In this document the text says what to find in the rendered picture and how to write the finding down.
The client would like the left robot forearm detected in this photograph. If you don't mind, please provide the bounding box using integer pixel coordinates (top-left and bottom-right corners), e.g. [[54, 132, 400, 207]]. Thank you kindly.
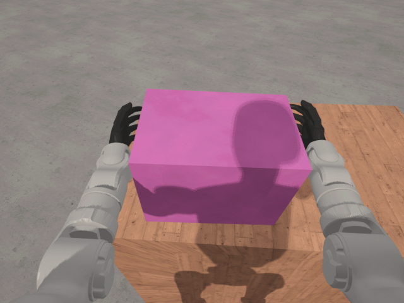
[[37, 143, 132, 289]]

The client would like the left robot hand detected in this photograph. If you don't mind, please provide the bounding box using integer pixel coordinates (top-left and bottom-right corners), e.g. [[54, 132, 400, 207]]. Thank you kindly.
[[109, 102, 142, 147]]

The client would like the carton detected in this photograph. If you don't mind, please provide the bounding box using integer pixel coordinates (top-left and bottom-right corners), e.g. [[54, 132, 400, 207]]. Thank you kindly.
[[128, 88, 312, 225]]

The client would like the right robot forearm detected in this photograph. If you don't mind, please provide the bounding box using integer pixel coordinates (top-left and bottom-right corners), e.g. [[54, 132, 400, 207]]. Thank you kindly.
[[306, 140, 404, 268]]

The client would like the left robot upper arm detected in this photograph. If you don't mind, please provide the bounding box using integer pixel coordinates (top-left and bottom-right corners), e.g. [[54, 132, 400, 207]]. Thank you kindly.
[[9, 237, 115, 303]]

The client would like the right robot upper arm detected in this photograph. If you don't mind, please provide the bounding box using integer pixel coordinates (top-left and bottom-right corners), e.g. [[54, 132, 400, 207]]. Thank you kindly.
[[323, 232, 404, 303]]

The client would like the pedestal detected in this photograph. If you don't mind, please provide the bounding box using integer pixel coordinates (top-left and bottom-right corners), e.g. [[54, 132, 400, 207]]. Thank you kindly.
[[112, 103, 404, 303]]

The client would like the right robot hand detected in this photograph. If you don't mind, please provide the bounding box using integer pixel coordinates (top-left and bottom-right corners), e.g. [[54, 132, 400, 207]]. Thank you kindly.
[[290, 100, 326, 149]]

